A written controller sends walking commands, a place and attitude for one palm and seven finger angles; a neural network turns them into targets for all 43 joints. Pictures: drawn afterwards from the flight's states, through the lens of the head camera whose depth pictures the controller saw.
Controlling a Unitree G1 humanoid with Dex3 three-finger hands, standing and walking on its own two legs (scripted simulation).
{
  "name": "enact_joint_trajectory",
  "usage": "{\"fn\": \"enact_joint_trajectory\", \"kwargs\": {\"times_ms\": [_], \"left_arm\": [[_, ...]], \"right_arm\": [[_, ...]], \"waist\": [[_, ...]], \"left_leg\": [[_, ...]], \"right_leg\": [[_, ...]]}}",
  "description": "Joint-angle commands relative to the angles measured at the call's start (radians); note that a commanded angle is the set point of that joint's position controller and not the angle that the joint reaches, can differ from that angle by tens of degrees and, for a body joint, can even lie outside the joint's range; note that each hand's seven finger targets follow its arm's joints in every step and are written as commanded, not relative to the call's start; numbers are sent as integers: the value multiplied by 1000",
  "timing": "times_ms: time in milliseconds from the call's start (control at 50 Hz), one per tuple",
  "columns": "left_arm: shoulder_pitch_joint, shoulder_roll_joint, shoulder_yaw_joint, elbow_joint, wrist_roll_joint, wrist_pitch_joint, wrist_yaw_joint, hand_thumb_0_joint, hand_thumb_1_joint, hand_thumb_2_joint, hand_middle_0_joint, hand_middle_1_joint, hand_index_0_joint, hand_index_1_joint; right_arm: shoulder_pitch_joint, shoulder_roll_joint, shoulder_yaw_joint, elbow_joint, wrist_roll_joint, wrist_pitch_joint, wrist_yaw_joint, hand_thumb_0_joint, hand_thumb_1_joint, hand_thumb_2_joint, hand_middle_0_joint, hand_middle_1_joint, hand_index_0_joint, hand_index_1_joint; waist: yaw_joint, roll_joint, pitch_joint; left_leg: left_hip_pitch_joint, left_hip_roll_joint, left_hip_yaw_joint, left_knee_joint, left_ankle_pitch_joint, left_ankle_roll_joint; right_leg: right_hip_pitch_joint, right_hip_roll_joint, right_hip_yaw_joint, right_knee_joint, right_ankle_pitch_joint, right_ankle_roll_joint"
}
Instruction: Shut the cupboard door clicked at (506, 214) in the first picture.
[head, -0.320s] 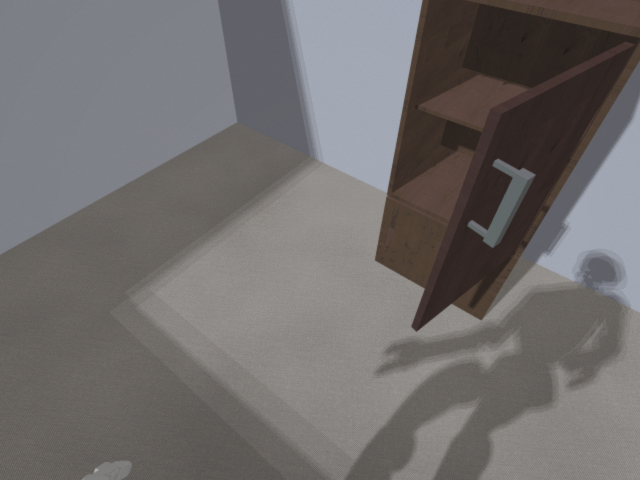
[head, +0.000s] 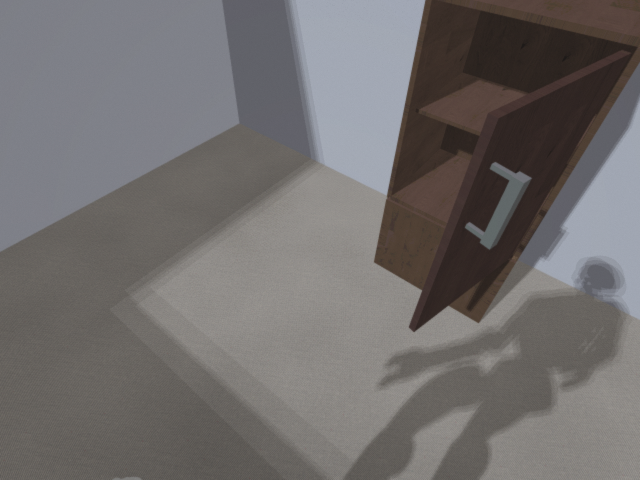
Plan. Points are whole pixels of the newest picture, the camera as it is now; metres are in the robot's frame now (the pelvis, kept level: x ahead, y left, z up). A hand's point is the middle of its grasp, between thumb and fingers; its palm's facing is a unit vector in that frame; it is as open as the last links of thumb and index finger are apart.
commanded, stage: stand and wait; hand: left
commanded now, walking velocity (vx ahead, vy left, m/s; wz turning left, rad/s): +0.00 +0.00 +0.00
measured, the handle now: (493, 206) +0.56 -0.26 +0.04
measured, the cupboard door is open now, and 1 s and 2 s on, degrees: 76 76 76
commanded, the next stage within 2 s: look at it before walking up in 0.50 s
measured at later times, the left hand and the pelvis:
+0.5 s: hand out of the picture +0.06 +0.25 -0.15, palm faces -0.03 -0.94 -0.34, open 7.4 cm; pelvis -0.01 +0.00 +0.00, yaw +0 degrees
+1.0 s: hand out of the picture +0.07 +0.24 -0.15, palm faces -0.03 -0.94 -0.33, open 7.4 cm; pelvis +0.00 -0.01 +0.01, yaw +0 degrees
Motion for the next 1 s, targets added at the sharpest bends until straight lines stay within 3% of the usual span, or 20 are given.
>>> {"fn": "enact_joint_trajectory", "kwargs": {"times_ms": [0, 340, 420, 740, 980], "left_arm": [[-47, 210, 54, -62, -4, -23, 15, 0, 900, 900, -200, -300, -200, -300], [-39, 216, 50, -6, -5, -22, 13, 0, 900, 900, -200, -300, -200, -300], [-40, 215, 50, -4, -5, -23, 13, 0, 900, 900, -200, -300, -200, -300], [-44, 212, 48, 2, -5, -25, 15, 0, 900, 900, -200, -300, -200, -300], [-43, 216, 51, 3, -4, -27, 15, 0, 900, 900, -200, -300, -200, -300]], "right_arm": [[-54, -207, -47, -57, 2, -25, -19, 0, -900, -900, 200, 300, 200, 300], [-29, -219, -42, 9, 6, -22, -16, 0, -900, -900, 200, 300, 200, 300], [-22, -216, -42, 17, 7, -23, -15, 0, -900, -900, 200, 300, 200, 300], [-33, -215, -41, 28, 7, -24, -17, 0, -900, -900, 200, 300, 200, 300], [-34, -217, -40, 23, 8, -24, -18, 0, -900, -900, 200, 300, 200, 300]], "waist": [[-4, 11, -59], [-3, 10, -22], [-4, -11, -25], [-1, 17, -34], [-4, 4, -49]], "left_leg": [[8, 117, -92, -84, 173, 29], [-12, 119, -111, -132, 81, 23], [-3, 121, -111, -132, 92, 22], [23, 129, -105, -137, 161, 19], [47, 132, -100, -139, 194, 16]], "right_leg": [[16, -97, 83, -77, 156, -47], [6, -97, 97, -131, 42, -44], [3, -101, 100, -136, 45, -45], [26, -102, 91, -131, 139, -43], [42, -105, 88, -137, 181, -44]]}}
